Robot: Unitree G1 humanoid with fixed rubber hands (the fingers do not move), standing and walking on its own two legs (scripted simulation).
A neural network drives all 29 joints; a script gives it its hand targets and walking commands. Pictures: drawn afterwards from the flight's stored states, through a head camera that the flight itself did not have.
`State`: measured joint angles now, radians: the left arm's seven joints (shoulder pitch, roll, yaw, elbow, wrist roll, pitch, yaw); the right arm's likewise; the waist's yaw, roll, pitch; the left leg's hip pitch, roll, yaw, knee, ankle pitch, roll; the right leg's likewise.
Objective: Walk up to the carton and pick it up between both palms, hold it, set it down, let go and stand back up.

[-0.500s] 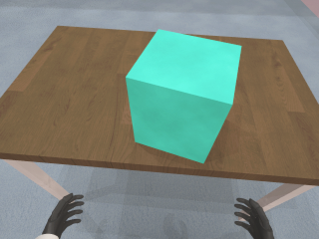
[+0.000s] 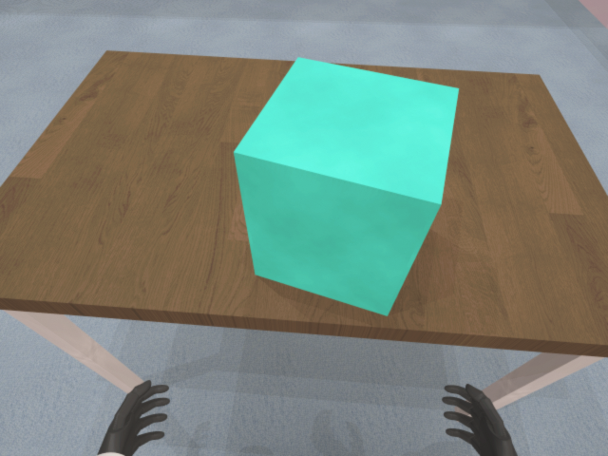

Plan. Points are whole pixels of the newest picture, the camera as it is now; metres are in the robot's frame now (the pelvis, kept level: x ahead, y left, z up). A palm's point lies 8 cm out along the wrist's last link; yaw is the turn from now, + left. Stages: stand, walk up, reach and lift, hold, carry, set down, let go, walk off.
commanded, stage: let go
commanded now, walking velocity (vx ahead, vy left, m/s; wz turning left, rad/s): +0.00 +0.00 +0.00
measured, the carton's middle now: (344, 192) +0.44 -0.02 +0.08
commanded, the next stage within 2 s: stand in 0.30 s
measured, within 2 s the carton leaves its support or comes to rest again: neither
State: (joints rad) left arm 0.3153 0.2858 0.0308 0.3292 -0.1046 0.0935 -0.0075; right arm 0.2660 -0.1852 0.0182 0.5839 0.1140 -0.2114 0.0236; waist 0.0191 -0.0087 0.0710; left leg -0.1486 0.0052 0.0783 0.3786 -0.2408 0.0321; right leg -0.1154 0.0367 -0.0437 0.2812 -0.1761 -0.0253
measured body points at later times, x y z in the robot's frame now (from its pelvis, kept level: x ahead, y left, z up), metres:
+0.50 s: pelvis +0.01 +0.00 +0.00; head +0.02 +0.00 +0.45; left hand +0.15 +0.28 -0.08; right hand +0.16 -0.28 -0.09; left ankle -0.02 +0.08 -0.75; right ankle -0.02 -0.11 -0.75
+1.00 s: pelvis +0.00 -0.01 +0.00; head -0.01 -0.01 +0.45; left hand +0.10 +0.29 -0.10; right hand +0.14 -0.31 -0.09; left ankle -0.02 +0.08 -0.75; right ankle -0.02 -0.11 -0.75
